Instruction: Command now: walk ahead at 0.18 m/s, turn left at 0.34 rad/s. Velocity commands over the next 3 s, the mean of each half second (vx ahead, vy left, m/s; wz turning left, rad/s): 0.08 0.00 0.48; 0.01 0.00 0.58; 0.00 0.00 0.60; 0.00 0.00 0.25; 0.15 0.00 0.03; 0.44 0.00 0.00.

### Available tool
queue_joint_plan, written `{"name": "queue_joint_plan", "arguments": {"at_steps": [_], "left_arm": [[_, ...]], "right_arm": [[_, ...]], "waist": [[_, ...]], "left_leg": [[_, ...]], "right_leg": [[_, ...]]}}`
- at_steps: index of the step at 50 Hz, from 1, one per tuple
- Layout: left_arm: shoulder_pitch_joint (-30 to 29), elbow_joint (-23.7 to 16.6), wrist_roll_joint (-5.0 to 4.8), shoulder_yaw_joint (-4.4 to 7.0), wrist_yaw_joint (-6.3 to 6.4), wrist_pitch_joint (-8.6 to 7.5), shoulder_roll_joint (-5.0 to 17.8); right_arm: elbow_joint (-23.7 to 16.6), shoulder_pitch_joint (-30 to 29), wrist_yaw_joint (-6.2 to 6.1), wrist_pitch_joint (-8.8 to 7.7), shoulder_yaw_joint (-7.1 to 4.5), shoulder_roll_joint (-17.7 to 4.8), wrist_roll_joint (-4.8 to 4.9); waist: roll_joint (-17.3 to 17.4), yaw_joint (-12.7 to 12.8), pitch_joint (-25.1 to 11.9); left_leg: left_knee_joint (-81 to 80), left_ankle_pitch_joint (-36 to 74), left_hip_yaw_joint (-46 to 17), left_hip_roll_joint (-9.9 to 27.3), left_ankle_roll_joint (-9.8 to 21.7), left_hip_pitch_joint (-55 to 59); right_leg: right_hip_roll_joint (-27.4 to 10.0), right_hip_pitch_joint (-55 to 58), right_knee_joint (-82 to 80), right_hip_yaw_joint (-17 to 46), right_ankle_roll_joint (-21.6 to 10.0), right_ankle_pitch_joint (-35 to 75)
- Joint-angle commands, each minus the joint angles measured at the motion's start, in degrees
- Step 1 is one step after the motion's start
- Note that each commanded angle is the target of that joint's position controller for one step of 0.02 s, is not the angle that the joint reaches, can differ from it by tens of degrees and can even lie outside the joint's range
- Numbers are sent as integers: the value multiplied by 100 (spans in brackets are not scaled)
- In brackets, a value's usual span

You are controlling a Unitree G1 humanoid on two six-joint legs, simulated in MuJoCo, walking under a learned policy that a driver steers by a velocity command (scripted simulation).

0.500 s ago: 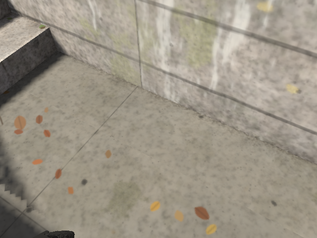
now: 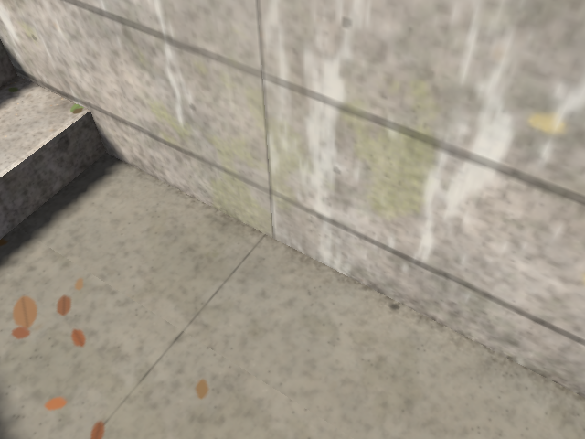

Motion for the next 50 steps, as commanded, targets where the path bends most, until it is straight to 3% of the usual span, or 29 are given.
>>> {"name": "queue_joint_plan", "arguments": {"at_steps": [1, 2, 3, 4, 5, 7, 9, 11, 16, 20, 22, 23, 24, 25, 26, 27, 28, 29, 31, 36, 39, 41, 42, 43, 44, 45, 46, 48, 50], "left_arm": [[-45, -527, 192, 79, 134, 38, 632], [885, -600, 254, -89, 36, -18, 45], [791, -436, 152, -11, -46, -26, 637], [133, -583, 0, 55, -49, 24, 897], [-171, -625, 32, 64, 13, 90, 925], [-276, -765, 91, 86, 96, 247, 914], [-20, -721, 38, 23, 127, 257, 602], [-20, -698, 42, 16, 179, 253, 537], [-453, -743, -10, 40, 165, 232, 583], [-596, -722, -81, 79, 48, 31, 669], [-343, -614, -90, 115, 1, -43, 714], [-229, -596, -27, 168, 6, -58, 902], [-291, -677, 127, 239, 31, -19, 1299], [-317, -618, 324, 303, 13, 36, 1388], [-535, -757, 299, 230, 18, 25, 1126], [-677, -823, 198, 171, 44, 31, 888], [-720, -820, 142, 147, 74, 47, 823], [-686, -780, 56, 131, 96, 69, 783], [-489, -705, 66, 121, 135, 170, 806], [-538, -725, -7, 262, 170, 355, 1164], [-541, -704, -91, 305, 157, 362, 1235], [-602, -689, -190, 308, 91, 261, 1158], [-277, -555, -165, 259, 47, 200, 951], [-190, -674, 77, 149, -3, 150, 585], [-735, -1082, 178, 96, 39, 130, 511], [-1007, -1049, 18, 212, 101, 145, 804], [-961, -997, -83, 257, 133, 185, 909], [-728, -800, 1, 331, 226, 258, 986], [-578, -750, 7, 332, 184, 253, 887]], "right_arm": [[-124, 1351, -70, -105, -457, -1511, -66], [-291, 1174, -85, -115, -426, -1703, -178], [-462, 1085, -122, -44, -427, -1356, -69], [-581, 723, -167, 30, -376, -1135, 18], [-597, 505, -222, 134, -336, -1039, 82], [-608, 325, -301, 277, -284, -1026, 48], [-669, 166, -319, 360, -297, -1047, -29], [-693, 225, -362, 413, -359, -1181, -11], [-785, 203, -482, 606, -425, -1283, 67], [-825, 358, -505, 743, -441, -1272, 43], [-868, 301, -508, 791, -425, -1223, 98], [-874, 418, -501, 793, -379, -1086, 101], [-952, 535, -466, 775, -300, -825, 77], [-1077, 383, -430, 720, -323, -896, 104], [-962, 570, -388, 675, -445, -1320, 31], [-805, 711, -368, 695, -507, -1413, 70], [-683, 777, -388, 721, -470, -1220, 86], [-681, 759, -383, 752, -400, -1029, 70], [-806, 499, -342, 754, -293, -777, 119], [-1106, 179, -213, 756, -190, -647, 144], [-1093, 363, -132, 768, -246, -785, 125], [-965, 716, -188, 836, -307, -786, 78], [-908, 933, -254, 855, -389, -956, 79], [-955, 1125, -361, 864, -557, -1562, 90], [-1180, 967, -358, 779, -626, -2067, -117], [-1092, 1172, -305, 643, -589, -1758, -135], [-1047, 898, -309, 561, -521, -1566, -65], [-1100, 332, -371, 577, -429, -1231, 163], [-1095, 279, -439, 634, -371, -1138, 119]], "waist": [[333, -728, -1447], [1512, -87, -2263], [670, -470, -2790], [268, -566, -1999], [-325, -494, -1397], [-166, -190, -701], [242, -57, -603], [345, -88, -799], [645, -296, -777], [822, -423, -668], [786, -235, -629], [577, -231, -690], [-461, -355, -737], [-1863, -314, -492], [-1486, -339, -552], [-1086, -375, -566], [-893, -343, -460], [-894, -283, -336], [-1032, -97, -254], [-1399, 50, -419], [-1528, -36, -413], [-1392, -259, -462], [-941, -326, -520], [578, -274, -643], [1474, -404, -743], [754, -701, -971], [599, -478, -689], [401, -219, -462], [589, -115, -573]], "left_leg": [[23, 2764, -1369, 878, 640, 2840], [56, 4479, -3800, 2275, 2017, 4622], [-327, 2950, -3851, 2099, 2022, 4583], [-465, 1811, -3066, 1804, 1726, 3866], [-706, 1016, -2629, 1525, 1448, 2961], [-1115, 197, -2362, 1181, 1270, 1482], [-1141, 268, -2053, 849, 1181, 1033], [-1036, 357, -2062, 777, 1123, 1166], [-1101, -1950, -2498, 623, 817, 1226], [-942, -2068, -2937, 621, 728, 1492], [-665, -1890, -2969, 427, 559, 1439], [-319, -2094, -2812, 210, 383, 1136], [641, -2924, -2079, -270, 116, 403], [2003, -3779, -957, -910, -168, -353], [3172, -3720, -989, -524, -373, -502], [3609, -3451, -940, -459, -460, -469], [3856, -3196, -837, -411, -568, -607], [3924, -2988, -754, -326, -673, -790], [3570, -2774, -424, -221, -823, -779], [2003, -2628, 37, -12, -824, 187], [1072, -2411, 205, -28, -611, 781], [10, -1554, 397, -203, -331, 1524], [-479, -869, 117, -183, -121, 2270], [-619, 1100, -1615, 1033, 342, 3312], [-660, 2448, -3284, 2330, 1656, 3036], [-815, 1940, -3100, 2198, 1843, 2871], [-784, 1486, -2538, 1821, 1505, 2633], [-768, 806, -2050, 1304, 1008, 2265], [-803, 793, -1922, 1084, 973, 1984]], "right_leg": [[-558, -1315, 3592, -187, 192, 3188], [467, -3328, 5495, 251, 572, -1672], [132, -3456, 6019, 1005, 551, -1247], [-117, -3817, 5909, 893, 510, -752], [-348, -3783, 5521, 756, 542, -325], [-502, -3203, 4752, 710, 588, -3], [-390, -2805, 3916, 537, 684, -15], [-294, -2713, 3232, 524, 789, 106], [-238, -2559, 2016, 723, 796, 713], [-145, -2192, 1058, 714, 640, 707], [-220, -1556, -8, 623, 466, 1214], [-682, -1005, -345, 862, 285, 1412], [-1792, -517, -541, 1857, -263, 1881], [-2550, -698, -858, 2891, -1029, 2948], [-2768, -712, -730, 2791, -1217, 3428], [-2447, -682, -544, 2181, -1007, 3588], [-2125, -575, -428, 1662, -796, 3612], [-1997, -457, -383, 1387, -724, 3712], [-1817, -382, -462, 971, -746, 3708], [-1965, -482, -509, 584, -780, 3321], [-2100, -616, -325, 512, -635, 2979], [-1987, -918, 230, 204, -354, 2754], [-1805, -1429, 822, -105, 5, 2183], [-1242, -2801, 2509, -691, 583, 260], [-465, -3924, 3856, -195, 856, -1577], [-542, -3845, 4573, 478, 794, -1465], [-614, -3846, 4683, 574, 699, -947], [-678, -3706, 4308, 635, 720, -145], [-480, -3279, 4317, 560, 783, 258]]}}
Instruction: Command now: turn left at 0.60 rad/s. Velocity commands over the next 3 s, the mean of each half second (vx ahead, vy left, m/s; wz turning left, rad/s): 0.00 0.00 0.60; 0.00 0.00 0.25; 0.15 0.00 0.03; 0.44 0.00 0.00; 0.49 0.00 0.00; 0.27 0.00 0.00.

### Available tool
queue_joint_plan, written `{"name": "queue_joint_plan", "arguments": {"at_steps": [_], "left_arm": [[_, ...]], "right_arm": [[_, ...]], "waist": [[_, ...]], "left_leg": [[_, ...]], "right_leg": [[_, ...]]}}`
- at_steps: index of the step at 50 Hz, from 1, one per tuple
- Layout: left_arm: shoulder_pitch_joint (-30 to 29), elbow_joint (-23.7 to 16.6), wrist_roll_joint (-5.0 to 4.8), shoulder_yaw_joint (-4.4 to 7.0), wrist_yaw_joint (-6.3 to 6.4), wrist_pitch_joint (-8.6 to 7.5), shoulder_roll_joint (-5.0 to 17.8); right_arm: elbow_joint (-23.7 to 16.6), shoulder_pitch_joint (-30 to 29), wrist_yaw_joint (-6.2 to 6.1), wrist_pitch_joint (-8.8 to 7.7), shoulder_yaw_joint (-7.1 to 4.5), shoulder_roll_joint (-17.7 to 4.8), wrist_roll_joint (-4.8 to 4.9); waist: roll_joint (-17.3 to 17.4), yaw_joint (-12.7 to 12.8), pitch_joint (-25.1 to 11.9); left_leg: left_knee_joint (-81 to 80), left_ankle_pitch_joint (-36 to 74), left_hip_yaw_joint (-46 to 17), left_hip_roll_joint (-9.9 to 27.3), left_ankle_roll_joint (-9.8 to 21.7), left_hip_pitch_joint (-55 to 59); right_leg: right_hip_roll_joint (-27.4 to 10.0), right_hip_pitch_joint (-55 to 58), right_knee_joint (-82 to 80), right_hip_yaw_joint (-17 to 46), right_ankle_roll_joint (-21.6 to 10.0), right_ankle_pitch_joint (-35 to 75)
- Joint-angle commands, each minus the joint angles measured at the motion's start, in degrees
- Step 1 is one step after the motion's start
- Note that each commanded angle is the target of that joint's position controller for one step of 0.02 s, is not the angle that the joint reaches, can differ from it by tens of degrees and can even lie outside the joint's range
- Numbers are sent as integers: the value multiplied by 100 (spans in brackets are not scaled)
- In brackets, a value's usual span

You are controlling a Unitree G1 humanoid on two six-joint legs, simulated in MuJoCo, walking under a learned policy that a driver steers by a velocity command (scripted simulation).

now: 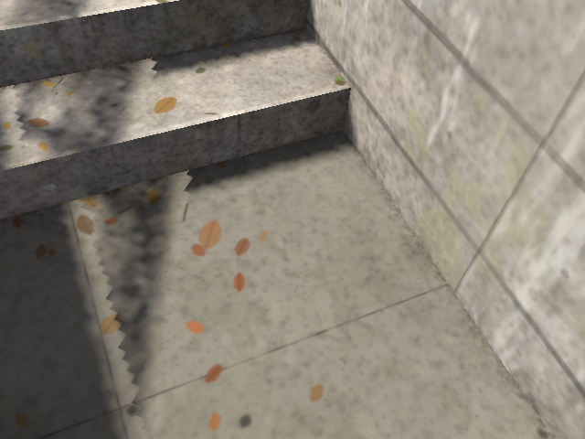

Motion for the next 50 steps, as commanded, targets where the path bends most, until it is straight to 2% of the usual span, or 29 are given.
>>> {"name": "queue_joint_plan", "arguments": {"at_steps": [1, 6, 11, 13, 15, 16, 17, 18, 19, 20, 21, 22, 23, 25, 27, 29, 32, 34, 35, 36, 37, 38, 39, 41, 42, 44, 46, 48, 50], "left_arm": [[94, -346, -58, 179, 15, -88, 476], [-286, -412, -66, 106, -81, -169, 313], [-284, -454, -97, 133, -240, -231, 337], [-173, -444, -117, 156, -278, -280, 340], [142, -329, -94, 201, -286, -318, 338], [267, -326, -26, 270, -256, -305, 598], [37, -399, 90, 354, -227, -238, 1091], [19, -458, 229, 332, -246, -252, 916], [-240, -552, 176, 232, -221, -266, 629], [-479, -600, 101, 177, -188, -254, 417], [-571, -625, 18, 148, -156, -241, 329], [-556, -622, -22, 118, -130, -224, 292], [-482, -607, -7, 112, -110, -194, 310], [-217, -548, 43, 145, -75, -135, 384], [-27, -474, 39, 190, -83, -89, 511], [-127, -464, -9, 236, -144, -62, 661], [-144, -384, -119, 250, -231, -52, 751], [-247, -319, -225, 203, -245, -52, 692], [-13, -184, -252, 137, -253, -81, 526], [248, -126, -78, 23, -287, -134, 214], [336, -281, 171, -120, -342, -196, -138], [-250, -356, 71, -25, -255, -162, 219], [-314, -338, -48, 45, -230, -120, 403], [-105, -140, -38, 104, -173, -23, 424], [-1, -77, -25, 120, -154, 10, 419], [195, 29, -52, 76, -162, 12, 241], [95, 44, -64, 8, -166, 5, 85], [-4, 31, -69, -19, -164, 1, 71], [150, 118, -76, -31, -167, -10, 68]], "right_arm": [[-412, -285, -136, -28, -220, -787, 28], [-391, -131, -239, 60, -314, -1028, 13], [-420, -271, -129, 95, -352, -1077, 41], [-426, -342, -117, 120, -360, -1069, 85], [-450, -510, -147, 151, -339, -984, 171], [-450, -351, -160, 144, -289, -793, 155], [-510, -84, -150, 115, -242, -569, 125], [-473, -91, -159, 61, -393, -1005, 73], [-366, 41, -148, 63, -510, -1281, 60], [-222, 131, -151, 112, -534, -1222, 87], [-137, 198, -169, 175, -510, -1046, 78], [-134, 193, -156, 217, -470, -885, 90], [-184, 106, -135, 226, -431, -759, 119], [-356, -231, -113, 204, -369, -612, 154], [-468, -415, -89, 176, -294, -476, 95], [-495, -401, -53, 159, -216, -351, 40], [-422, -231, -25, 164, -228, -446, 51], [-251, 136, 6, 159, -232, -401, 43], [-204, 240, 1, 153, -245, -471, 25], [-235, 355, -45, 146, -285, -751, 6], [-381, 29, -106, 149, -310, -1142, -88], [-360, 102, -60, 48, -216, -735, -220], [-270, -26, -32, -49, -147, -587, -251], [-184, -356, -30, -155, -125, -558, -137], [-139, -454, -46, -182, -105, -537, -109], [-57, -547, -60, -180, -53, -386, -113], [16, -597, -59, -157, -39, -325, -110], [127, -540, -52, -132, -40, -342, -110], [222, -631, -45, -123, -11, -301, -73]], "waist": [[1064, 134, -793], [1121, -80, -754], [1196, -114, -673], [1204, -53, -702], [1101, 184, -750], [686, 126, -905], [-863, -217, -709], [-1148, -50, -600], [-700, -170, -529], [-475, -240, -427], [-427, -219, -346], [-455, -158, -283], [-488, -96, -245], [-647, 136, -308], [-695, 277, -490], [-749, 263, -613], [-848, 224, -666], [-754, -26, -653], [-569, -78, -645], [217, 26, -953], [1732, 306, -949], [1392, -198, -950], [1223, -127, -740], [1202, -20, -535], [1156, 43, -485], [1055, 128, -548], [1055, 50, -538], [1033, -42, -550], [963, 58, -542]], "left_leg": [[-845, 2178, -1446, 1273, 972, 854], [-802, 1213, -1970, 1235, 968, 954], [-750, 1084, -2570, 1158, 1034, 650], [-631, 1268, -2795, 1087, 953, 741], [-348, 1092, -2709, 794, 653, 495], [144, 207, -2390, 506, 352, -9], [1244, -1538, -1219, -401, -43, -1088], [2662, -2410, -725, -458, -342, -1457], [3474, -2066, -707, -155, -493, -1478], [3777, -1709, -617, -88, -596, -1487], [4057, -1381, -553, -71, -702, -1628], [4225, -1210, -475, -33, -787, -1742], [4117, -1085, -287, 12, -842, -1750], [3568, -968, -45, 153, -930, -1881], [2935, -1146, 13, 274, -953, -1630], [2221, -1314, 195, 334, -875, -1033], [1232, -1079, 446, 238, -735, -365], [-175, -37, 603, 131, -485, 402], [-924, 654, 493, 143, -309, 1020], [-945, 1949, -427, 843, -115, 1972], [-710, 3248, -1696, 2047, 694, 2038], [-863, 2671, -1860, 2241, 1334, 1422], [-969, 2289, -1619, 2039, 1318, 1236], [-988, 1930, -1223, 1679, 992, 1149], [-957, 2255, -1083, 1606, 961, 993], [-911, 2460, -791, 1421, 937, 871], [-838, 2345, -694, 1314, 917, 893], [-789, 2159, -856, 1376, 984, 960], [-746, 1737, -949, 1345, 927, 856]], "right_leg": [[48, -321, -14, 249, 34, 459], [210, -18, -1619, 347, 32, 563], [399, 709, -2531, 379, -96, 391], [430, 993, -3123, 387, -180, 522], [339, 1790, -4352, 286, -328, 1497], [-357, 2474, -4539, 761, -576, 1892], [-1471, 2766, -4714, 2035, -1301, 2817], [-2186, 2347, -4867, 2732, -2038, 3229], [-2109, 2173, -4808, 2336, -2048, 3114], [-1692, 2087, -4742, 1758, -1777, 2811], [-1410, 2160, -4690, 1369, -1598, 2610], [-1330, 2203, -4665, 1117, -1584, 2807], [-1210, 2212, -4691, 841, -1597, 2932], [-1218, 2625, -4687, 634, -1689, 3077], [-1341, 2866, -4600, 628, -1798, 3333], [-1393, 2708, -4527, 475, -1822, 3577], [-1465, 2566, -4373, 459, -1815, 3756], [-1366, 2320, -4056, 342, -1602, 3584], [-1225, 1987, -3866, 209, -1280, 3164], [-853, 1372, -3222, -165, -738, 2027], [-264, 487, -2505, -616, -178, -285], [-295, 505, -1832, -144, -49, -1010], [-319, 461, -1367, -23, -33, -950], [-344, 321, -1149, 94, 9, -516], [-331, 457, -1044, 118, 49, -277], [-289, 784, -1246, 54, 97, 24], [-272, 1024, -1886, -27, 90, 143], [-236, 1224, -2456, -62, 66, 154], [-186, 1634, -3311, -114, -5, 700]]}}
Over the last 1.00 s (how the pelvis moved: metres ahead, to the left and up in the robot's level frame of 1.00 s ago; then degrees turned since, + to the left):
0.09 0.02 0.01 36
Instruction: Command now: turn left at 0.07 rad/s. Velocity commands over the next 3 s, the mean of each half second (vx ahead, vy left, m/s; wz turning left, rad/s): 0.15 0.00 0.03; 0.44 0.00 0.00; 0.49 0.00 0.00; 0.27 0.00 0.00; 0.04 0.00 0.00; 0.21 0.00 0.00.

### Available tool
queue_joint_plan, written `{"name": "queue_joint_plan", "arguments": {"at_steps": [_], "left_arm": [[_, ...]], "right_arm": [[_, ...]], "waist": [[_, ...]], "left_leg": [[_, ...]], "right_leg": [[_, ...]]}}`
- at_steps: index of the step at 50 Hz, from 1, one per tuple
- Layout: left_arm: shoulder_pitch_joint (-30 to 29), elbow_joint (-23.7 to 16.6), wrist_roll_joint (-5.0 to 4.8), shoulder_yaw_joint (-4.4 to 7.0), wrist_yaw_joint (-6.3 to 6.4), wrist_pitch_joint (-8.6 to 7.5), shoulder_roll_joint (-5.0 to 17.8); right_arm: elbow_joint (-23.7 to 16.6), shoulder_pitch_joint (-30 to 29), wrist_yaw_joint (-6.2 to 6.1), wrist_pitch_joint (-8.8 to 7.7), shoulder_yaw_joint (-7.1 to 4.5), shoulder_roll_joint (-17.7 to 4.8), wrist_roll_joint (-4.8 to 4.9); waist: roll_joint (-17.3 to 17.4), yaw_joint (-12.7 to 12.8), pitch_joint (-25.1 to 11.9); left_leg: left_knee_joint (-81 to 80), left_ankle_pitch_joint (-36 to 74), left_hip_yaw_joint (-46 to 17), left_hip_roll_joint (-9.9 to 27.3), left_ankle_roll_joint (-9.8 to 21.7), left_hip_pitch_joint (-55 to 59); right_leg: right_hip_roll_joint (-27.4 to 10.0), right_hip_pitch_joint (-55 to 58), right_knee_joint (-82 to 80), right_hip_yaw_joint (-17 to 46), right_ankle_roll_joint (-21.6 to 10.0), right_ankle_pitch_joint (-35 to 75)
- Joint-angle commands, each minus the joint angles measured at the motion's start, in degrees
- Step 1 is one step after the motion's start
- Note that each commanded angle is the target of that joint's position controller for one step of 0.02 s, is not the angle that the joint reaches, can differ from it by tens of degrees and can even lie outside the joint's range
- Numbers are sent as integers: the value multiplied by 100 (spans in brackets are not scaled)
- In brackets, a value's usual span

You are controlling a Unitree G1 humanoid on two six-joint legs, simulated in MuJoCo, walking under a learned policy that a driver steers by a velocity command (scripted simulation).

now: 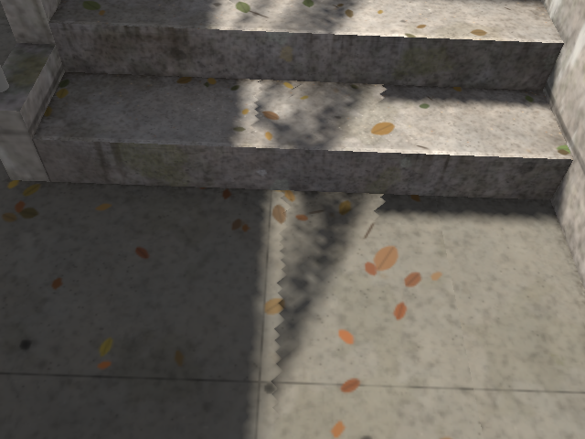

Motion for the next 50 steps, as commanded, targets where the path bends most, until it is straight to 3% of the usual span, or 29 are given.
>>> {"name": "queue_joint_plan", "arguments": {"at_steps": [1, 3, 4, 6, 9, 12, 14, 17, 21, 23, 24, 25, 26, 27, 28, 29, 31, 33, 35, 39, 41, 42, 43, 44, 45, 46, 47, 48, 50], "left_arm": [[122, -243, 35, 32, 1, -103, 313], [165, -275, 138, 78, 24, -121, 750], [79, -142, 61, 157, -2, -134, 955], [-24, -142, 95, 47, -48, -205, 491], [17, -43, 104, 3, -35, -309, 407], [241, 62, 12, 25, 32, -288, 480], [278, -9, -27, 10, 76, -353, 464], [533, -6, -98, 37, 49, -556, 544], [738, -2, -159, 121, -43, -605, 847], [172, -237, -162, 71, -83, -564, 692], [-262, -499, -136, 14, -95, -615, 515], [-468, -721, -77, -4, -83, -745, 432], [-334, -695, -110, 7, -66, -819, 456], [-232, -665, -251, 26, -111, -830, 489], [-297, -672, -307, -17, -167, -813, 355], [-510, -766, -261, -47, -222, -806, 246], [-695, -887, -136, -83, -333, -780, 90], [-959, -1039, -70, -180, -463, -769, -106], [-1329, -1196, -73, -238, -488, -769, -206], [-1410, -1303, -150, -64, -391, -716, 327], [-814, -1157, -125, 69, -333, -683, 560], [-4, -908, -129, 183, -289, -642, 721], [886, -674, -127, 263, -229, -593, 865], [1455, -552, 42, 358, -204, -584, 1466], [1515, -496, 34, 260, -264, -596, 1125], [930, -532, -28, 164, -283, -628, 805], [515, -558, -44, 119, -290, -643, 650], [202, -545, 10, 90, -317, -676, 568], [-120, -513, 93, 56, -345, -758, 397]], "right_arm": [[-155, -185, -10, -58, -192, -781, 66], [23, 168, 23, -138, -169, -713, -41], [64, 295, 23, -140, -206, -731, -31], [101, -124, -24, -100, -220, -808, -15], [246, -47, -85, -8, -225, -729, 6], [417, 138, -116, 30, -293, -815, 90], [437, 211, -106, -78, -297, -776, 148], [479, 249, -26, -375, -288, -669, 196], [448, 218, 114, -654, -255, -511, 246], [774, 930, 159, -698, -326, -701, 263], [1058, 1608, 162, -709, -462, -1090, 262], [1286, 2461, 175, -671, -664, -1715, 247], [1233, 2547, 194, -659, -560, -1431, 145], [1177, 2343, 191, -658, -426, -1062, 77], [1121, 2217, 178, -645, -362, -890, 71], [1138, 2112, 164, -607, -308, -825, 114], [1141, 1952, 108, -499, -211, -652, 126], [1012, 1594, 2, -444, -192, -740, 138], [998, 1615, -87, -485, -248, -1050, 143], [1127, 1830, -77, -564, -332, -1275, 227], [1126, 1790, -57, -498, -380, -1364, 164], [1103, 1762, -55, -431, -374, -1327, 118], [1030, 1761, -69, -401, -325, -1204, 53], [872, 2487, -33, -454, -113, -393, -24], [1020, 2689, 44, -592, -70, -415, 131], [834, 1992, 81, -662, -245, -1007, 318], [658, 1401, 76, -695, -261, -1117, 360], [601, 1176, 43, -687, -256, -1034, 285], [704, 1438, -4, -552, -274, -874, 189]], "waist": [[815, 91, -447], [204, -108, -456], [-363, -300, -348], [-151, -58, -221], [-137, -62, -208], [55, -49, -14], [95, -46, 453], [-15, 8, 473], [-858, -96, 434], [-615, -503, 325], [190, -735, 101], [1456, -1006, -263], [1622, -952, -302], [942, -732, -38], [647, -638, 83], [447, -573, 317], [622, -446, 365], [616, -382, 425], [704, -438, 433], [804, -277, 476], [936, 100, -63], [897, 514, -574], [746, 902, -1090], [-914, 560, -2074], [-1471, 512, -2718], [-865, 453, -1448], [-339, 339, -728], [31, 123, -346], [-219, -245, -286]], "left_leg": [[-596, 1487, -1145, 1264, 781, 199], [-470, 461, -898, 815, 273, -180], [-580, 130, -530, 487, 79, -21], [-321, 136, -421, 419, -40, 225], [-275, 556, -441, 448, 9, 249], [-177, -1852, -331, 255, 157, -149], [-167, -2645, -483, 339, 292, -676], [172, -2220, -493, 393, 337, -979], [846, -999, 191, 170, 291, -1167], [-6, -615, 82, 181, 428, 18], [-354, -44, -766, 541, 614, 1044], [-815, 871, -2358, 1399, 1070, 2613], [-1065, 1864, -3374, 2163, 1513, 3097], [-948, 1869, -3091, 2268, 1563, 3060], [-1006, 1767, -2650, 2192, 1471, 3064], [-1176, 1800, -2253, 2105, 1311, 2922], [-1524, 2010, -1551, 1764, 1001, 2326], [-1844, 1957, -858, 1346, 881, 1291], [-2171, 1707, -520, 1170, 787, 548], [-2061, 2294, -508, 1588, 628, 1145], [-1095, 4170, -345, 1606, 455, 1587], [-75, 4867, -178, 1424, 335, 1458], [1258, 4232, -110, 1224, 178, 545], [3748, 849, 7, 332, -123, -1374], [4890, -1750, -720, -96, -137, -2109], [5276, -1453, -710, 293, -56, -2738], [5072, -920, -497, 601, 30, -2741], [4716, -510, -399, 850, 31, -2516], [4231, -91, -465, 1131, 4, -1830]], "right_leg": [[62, 653, -1543, -86, -127, 1224], [-385, 1275, -1630, 387, -352, 2798], [-285, 791, -1392, 236, -554, 1996], [-168, 415, -1599, 214, -553, 1367], [-96, 448, -1595, 148, -444, 1514], [87, 130, -1505, 70, -666, -856], [-16, -200, -1554, 314, -873, -1736], [-358, 49, -1689, 936, -1209, -1781], [-1307, 617, -2439, 2336, -1781, -1114], [-874, 140, -1839, 1515, -1450, 575], [-174, -541, -604, 537, -1052, 1777], [528, -1971, 1374, -323, -610, 1911], [632, -3117, 2508, 48, -543, -729], [330, -3610, 3119, 349, -691, -926], [136, -4003, 3311, 323, -806, -609], [-77, -4281, 3124, 214, -848, -267], [-288, -3852, 2524, -35, -770, 370], [-155, -2883, 1383, -349, -572, 1239], [67, -1728, 170, -506, -488, 2066], [249, -1195, -774, -293, -716, 2475], [462, -475, -733, -391, -962, 2174], [623, 501, -714, -531, -1127, 2032], [268, 1923, -539, -195, -1307, 1978], [-1320, 3931, -849, 2312, -2085, 988], [-1920, 4025, -2313, 4664, -2492, -411], [-1730, 3065, -2592, 4121, -2166, -1043], [-1530, 2086, -2667, 3198, -1981, -717], [-1286, 1234, -2789, 2507, -1892, 28], [-894, 395, -3078, 1692, -1813, 751]]}}
Over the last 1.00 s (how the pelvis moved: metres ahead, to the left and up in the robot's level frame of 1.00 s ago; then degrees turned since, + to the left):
-0.03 0.02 0.00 24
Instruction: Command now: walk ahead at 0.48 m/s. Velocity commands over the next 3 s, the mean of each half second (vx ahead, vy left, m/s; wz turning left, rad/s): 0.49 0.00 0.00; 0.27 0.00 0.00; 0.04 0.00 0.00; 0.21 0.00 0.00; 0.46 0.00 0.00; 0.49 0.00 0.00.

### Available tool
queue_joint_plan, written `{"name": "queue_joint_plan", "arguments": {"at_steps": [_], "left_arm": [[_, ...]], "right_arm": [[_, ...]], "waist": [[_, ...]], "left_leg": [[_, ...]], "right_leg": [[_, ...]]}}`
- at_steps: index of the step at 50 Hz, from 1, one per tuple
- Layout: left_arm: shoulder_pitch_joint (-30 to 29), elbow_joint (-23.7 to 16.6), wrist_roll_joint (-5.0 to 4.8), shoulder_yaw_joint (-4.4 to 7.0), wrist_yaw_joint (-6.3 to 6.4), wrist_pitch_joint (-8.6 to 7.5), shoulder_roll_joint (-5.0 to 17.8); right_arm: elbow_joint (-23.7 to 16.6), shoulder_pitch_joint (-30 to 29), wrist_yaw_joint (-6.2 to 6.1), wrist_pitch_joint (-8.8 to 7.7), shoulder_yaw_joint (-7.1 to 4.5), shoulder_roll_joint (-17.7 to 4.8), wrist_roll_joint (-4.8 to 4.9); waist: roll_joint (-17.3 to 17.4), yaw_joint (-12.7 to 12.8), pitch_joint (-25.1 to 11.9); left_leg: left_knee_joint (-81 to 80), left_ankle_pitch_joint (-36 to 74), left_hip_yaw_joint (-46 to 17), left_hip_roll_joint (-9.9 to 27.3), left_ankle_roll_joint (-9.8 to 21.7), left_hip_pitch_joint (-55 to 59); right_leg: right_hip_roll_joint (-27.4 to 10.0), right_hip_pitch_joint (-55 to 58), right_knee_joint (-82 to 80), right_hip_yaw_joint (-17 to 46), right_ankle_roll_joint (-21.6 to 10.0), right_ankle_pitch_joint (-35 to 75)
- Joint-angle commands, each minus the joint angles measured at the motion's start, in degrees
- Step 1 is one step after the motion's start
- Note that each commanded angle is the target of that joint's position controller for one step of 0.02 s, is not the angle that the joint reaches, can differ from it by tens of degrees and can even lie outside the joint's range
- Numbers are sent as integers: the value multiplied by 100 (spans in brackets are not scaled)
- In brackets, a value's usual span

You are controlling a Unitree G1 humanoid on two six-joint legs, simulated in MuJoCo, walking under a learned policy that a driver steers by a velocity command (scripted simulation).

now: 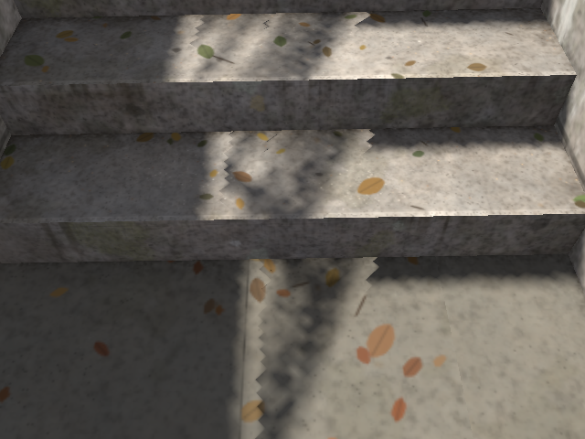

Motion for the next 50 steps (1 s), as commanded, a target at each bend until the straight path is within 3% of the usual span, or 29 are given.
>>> {"name": "queue_joint_plan", "arguments": {"at_steps": [1, 4, 7, 11, 15, 16, 18, 19, 20, 21, 22, 23, 24, 25, 27, 29, 32, 35, 38, 41, 42, 43, 44, 45, 46, 48, 50], "left_arm": [[-61, -225, 34, 155, -27, -192, 549], [146, -16, 18, 190, 9, -256, 706], [455, 139, -15, 218, 100, -206, 829], [874, 351, -92, 243, 173, -122, 986], [1270, 598, -115, 257, 183, 14, 1013], [1460, 737, 178, 194, 166, 1, 810], [1356, 753, 204, 246, 155, 2, 961], [1267, 761, 199, 270, 165, 13, 1042], [1276, 794, 192, 245, 171, 35, 980], [1277, 652, 168, 157, 176, 35, 743], [1922, 426, -65, 9, 115, 5, 112], [1598, 588, 82, 130, 169, 36, 689], [1118, 530, 59, 172, 124, 19, 793], [886, 503, 34, 125, 78, -8, 668], [890, 576, 183, 104, 32, 118, 562], [960, 653, 227, 69, -15, 222, 429], [590, 578, 228, 22, -14, 264, 300], [196, 544, 167, -82, 46, 232, 102], [9, 602, 107, -97, 134, 222, 145], [180, 735, 130, -66, 213, 160, 237], [498, 890, 167, -51, 239, 106, 242], [807, 1027, 220, -5, 271, 20, 427], [1134, 1062, 263, 63, 286, -44, 821], [1109, 1093, 123, 67, 285, 44, 835], [862, 1015, 18, -44, 267, 91, 465], [308, 996, 44, -127, 340, 167, 285], [0, 1028, 63, -169, 423, 223, 232]], "right_arm": [[-256, 395, -55, 44, -125, -396, -51], [-440, -73, -103, 132, -132, -397, -126], [-632, -706, -76, 68, -121, -378, -172], [-840, -1492, 16, -40, -43, -223, -120], [-1108, -2097, 152, -99, -9, -247, -59], [-1125, -2087, 261, 71, 35, -179, -508], [-1094, -1777, 281, 148, -15, -317, -477], [-973, -1342, 244, 125, -64, -443, -464], [-702, -498, 173, 53, -133, -595, -498], [-479, 576, 81, -17, -229, -959, -592], [-363, 993, 13, 3, -443, -1762, -610], [-369, 756, 30, 60, -390, -1394, -378], [-389, 276, 65, 52, -275, -992, -339], [-388, -26, 97, 25, -187, -651, -343], [-269, -219, 82, -15, -88, -347, -289], [-120, -75, 89, -89, -96, -392, -262], [118, 38, 84, -144, -99, -468, -212], [304, 47, 78, -106, -36, -378, -232], [524, 261, 57, -59, -30, -423, -237], [653, 141, -14, 11, -34, -444, -198], [686, 52, -40, 39, -29, -427, -162], [732, 204, -55, 44, 0, -341, -178], [689, 550, -92, 42, 48, -182, -209], [973, 1266, -123, 177, 128, 212, -62], [1023, 963, -159, 306, 78, -75, -164], [991, 372, -149, 425, 46, -56, -304], [1082, 293, -147, 523, 79, 75, -314]], "waist": [[-601, -116, -398], [-468, -87, -104], [-325, 104, 9], [-304, 443, 108], [-334, 651, 213], [-313, 545, 120], [-692, 391, 61], [-730, 173, -125], [-533, -197, -579], [-51, -604, -1436], [1627, -353, -2154], [975, -439, -1993], [491, -289, -1197], [253, -181, -842], [394, 92, -477], [351, 176, -495], [253, 245, -164], [395, 193, -171], [511, 56, -331], [417, 173, -298], [231, 339, -345], [-132, 395, -511], [-793, 288, -943], [-1607, 149, -1501], [-1142, 180, -1375], [-796, 21, -694], [-846, -158, -484]], "left_leg": [[-69, 534, -243, 575, -8, -797], [-763, 1059, -201, 663, -182, -1281], [-1808, 2025, -157, 648, -320, -1701], [-3126, 2793, 100, 408, -367, -1442], [-3772, 2425, 135, 266, -266, -1592], [-3818, 2212, 489, 178, -182, -1097], [-3934, 1463, 514, 19, 6, -551], [-4069, 1059, 547, -127, 114, -68], [-4414, 1001, 602, -263, 291, 901], [-4399, 692, -245, 595, 553, 2394], [-4820, 409, -3025, 2219, 1304, 4214], [-5273, 455, -3638, 2108, 1333, 3911], [-5201, 594, -2488, 1757, 1184, 3266], [-5366, 1122, -1893, 1506, 1079, 2630], [-5677, 1743, -1113, 1084, 820, 1858], [-5820, 2255, -854, 1014, 907, 1689], [-5870, 3943, -322, 984, 1017, 1550], [-5658, 4965, 322, 662, 831, 1333], [-5380, 5075, 336, 670, 698, 1611], [-4896, 4691, 110, 814, 564, 1797], [-4507, 4346, 122, 699, 442, 1764], [-3949, 3662, 180, 439, 265, 1587], [-3173, 1643, 398, 72, 96, 1069], [-2255, -1100, 451, -503, 9, 792], [-1892, -1782, 125, -470, -7, 704], [-1858, -1420, -1, -328, -64, 564], [-2445, -947, 39, -218, -168, 931]], "right_leg": [[-1497, 590, -2073, 1959, -933, -520], [-1468, 470, -2348, 1560, -1051, -254], [-1410, 831, -2396, 1281, -986, 65], [-1325, 1128, -2348, 889, -808, 233], [-1585, 1937, -1991, 911, -792, 477], [-1467, 1903, -1906, 774, -632, 767], [-1535, 2025, -1514, 802, -474, 1575], [-1499, 2139, -967, 728, -395, 2426], [-1256, 2071, 126, 504, -294, 2990], [-1003, 1294, 1707, 271, -188, 1923], [26, -993, 3727, -109, 107, -1268], [0, -1631, 4290, 633, 25, -2123], [-350, -1793, 4299, 757, -60, -1631], [-552, -1615, 3999, 720, -63, -1226], [-778, -1122, 3469, 606, 41, -958], [-755, -944, 3387, 493, 136, -831], [-799, -1137, 2778, 314, 338, -528], [-647, -590, 1618, 55, 386, 12], [-456, -208, 988, -21, 301, 410], [-419, 182, 366, 117, 106, 377], [-370, 642, -186, 99, 36, 742], [-635, 1287, -527, 339, -13, 1832], [-1663, 2160, -155, 1196, -193, 4397], [-2504, 2440, -281, 2127, -1129, 5405], [-2487, 2075, -584, 2270, -1289, 4595], [-2033, 1378, -1082, 1891, -1011, 2718], [-1674, 904, -1351, 1424, -672, 1944]]}}
Over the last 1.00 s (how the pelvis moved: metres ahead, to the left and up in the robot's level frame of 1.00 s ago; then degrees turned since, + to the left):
0.30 -0.06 -0.01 0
